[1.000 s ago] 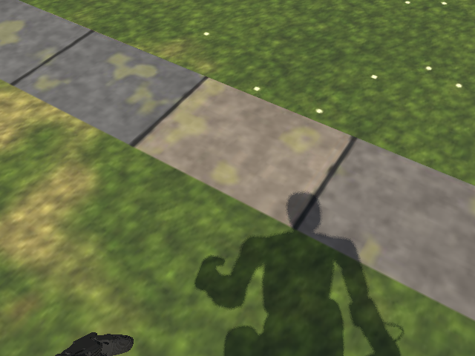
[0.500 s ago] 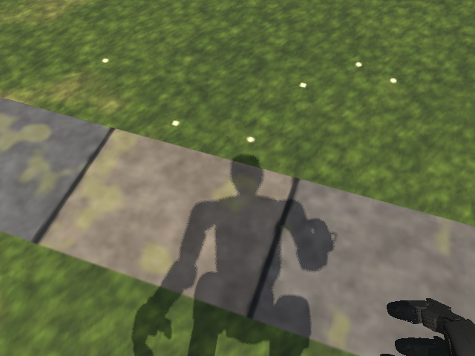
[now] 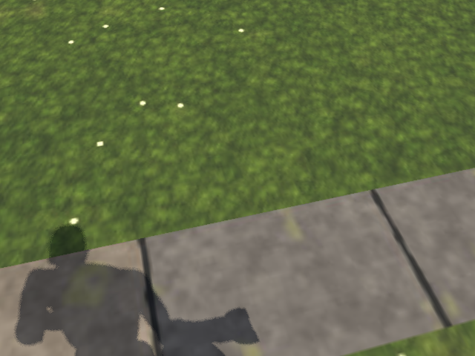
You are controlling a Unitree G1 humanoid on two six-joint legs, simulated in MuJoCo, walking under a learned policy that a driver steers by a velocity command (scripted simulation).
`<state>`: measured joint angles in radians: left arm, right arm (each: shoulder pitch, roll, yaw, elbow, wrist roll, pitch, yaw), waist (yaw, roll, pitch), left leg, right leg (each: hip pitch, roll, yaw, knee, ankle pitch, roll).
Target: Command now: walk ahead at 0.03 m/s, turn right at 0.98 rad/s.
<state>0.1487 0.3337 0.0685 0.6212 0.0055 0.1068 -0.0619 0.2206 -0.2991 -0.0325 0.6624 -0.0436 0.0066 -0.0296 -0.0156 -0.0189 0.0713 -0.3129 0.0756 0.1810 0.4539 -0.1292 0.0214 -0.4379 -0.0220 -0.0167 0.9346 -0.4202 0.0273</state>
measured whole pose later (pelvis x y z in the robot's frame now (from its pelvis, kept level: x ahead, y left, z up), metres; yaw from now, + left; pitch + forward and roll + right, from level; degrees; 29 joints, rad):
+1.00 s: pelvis +0.14 -0.13 +0.00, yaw -34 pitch +4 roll +0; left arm 0.11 0.32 0.03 0.66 0.04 -0.01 -0.08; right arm 0.46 -0.30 -0.06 0.85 -0.03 -0.08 0.01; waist -0.08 0.00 -0.04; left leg 0.13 0.04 0.05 0.17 -0.36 -0.03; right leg -0.52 -0.01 -0.07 0.62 -0.22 -0.09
